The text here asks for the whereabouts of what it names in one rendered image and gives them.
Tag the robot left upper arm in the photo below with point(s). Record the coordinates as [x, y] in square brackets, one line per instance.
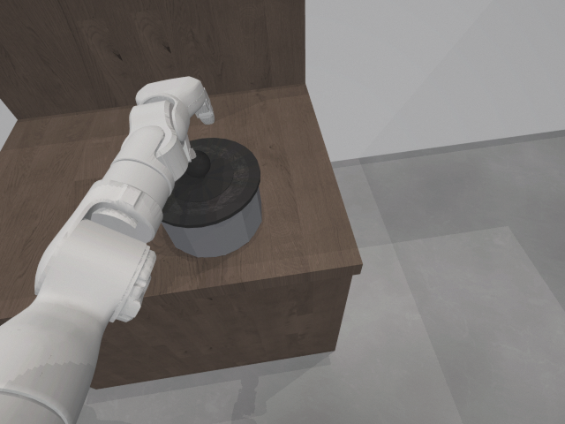
[49, 351]

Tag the pot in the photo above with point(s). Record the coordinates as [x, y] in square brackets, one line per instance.
[221, 238]

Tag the knob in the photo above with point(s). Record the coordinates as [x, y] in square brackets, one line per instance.
[199, 166]

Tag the lid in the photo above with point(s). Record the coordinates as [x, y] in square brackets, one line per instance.
[230, 184]

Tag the robot left forearm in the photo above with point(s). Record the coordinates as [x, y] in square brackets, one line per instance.
[130, 197]

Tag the table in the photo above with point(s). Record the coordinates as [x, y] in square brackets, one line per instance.
[69, 73]

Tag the robot left hand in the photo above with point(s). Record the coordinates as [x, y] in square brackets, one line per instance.
[191, 93]

